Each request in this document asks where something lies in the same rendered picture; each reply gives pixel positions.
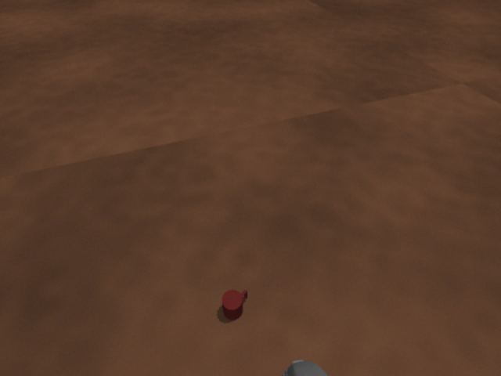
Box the mug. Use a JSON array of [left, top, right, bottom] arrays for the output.
[[222, 290, 247, 320]]

